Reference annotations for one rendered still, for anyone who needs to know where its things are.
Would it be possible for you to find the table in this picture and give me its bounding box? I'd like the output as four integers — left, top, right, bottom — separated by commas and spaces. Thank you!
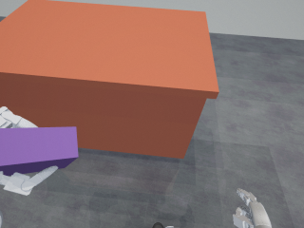
0, 0, 219, 159

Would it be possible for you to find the right robot hand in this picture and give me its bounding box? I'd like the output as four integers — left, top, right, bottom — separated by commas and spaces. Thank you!
233, 188, 272, 228

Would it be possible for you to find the sponge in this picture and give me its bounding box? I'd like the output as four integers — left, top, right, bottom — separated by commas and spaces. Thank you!
0, 126, 79, 176

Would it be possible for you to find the left robot hand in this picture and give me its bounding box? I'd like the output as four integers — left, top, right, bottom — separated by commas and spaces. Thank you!
0, 106, 59, 196

